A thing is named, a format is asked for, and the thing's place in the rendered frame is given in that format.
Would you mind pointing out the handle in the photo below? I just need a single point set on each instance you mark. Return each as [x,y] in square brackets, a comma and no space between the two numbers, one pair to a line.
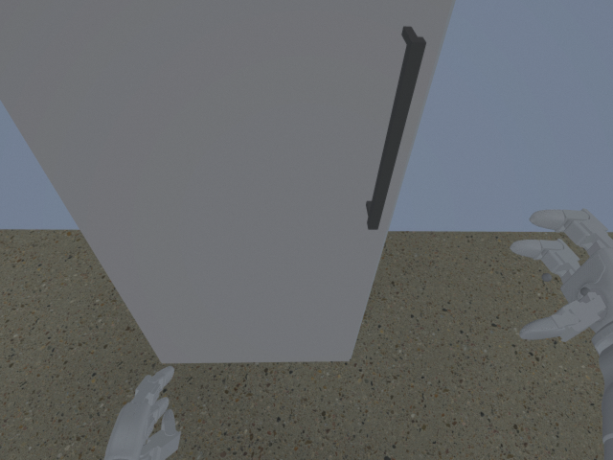
[405,89]

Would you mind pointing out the fridge door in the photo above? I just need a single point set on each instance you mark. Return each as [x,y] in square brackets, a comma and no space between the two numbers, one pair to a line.
[217,156]

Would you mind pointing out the robot right forearm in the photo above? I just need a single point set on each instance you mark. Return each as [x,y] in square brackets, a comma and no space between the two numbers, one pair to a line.
[603,343]

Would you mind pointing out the left robot hand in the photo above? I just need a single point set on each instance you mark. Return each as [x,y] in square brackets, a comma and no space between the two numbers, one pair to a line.
[136,421]

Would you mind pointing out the right robot hand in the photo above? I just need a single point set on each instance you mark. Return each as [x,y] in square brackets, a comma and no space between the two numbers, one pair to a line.
[595,308]

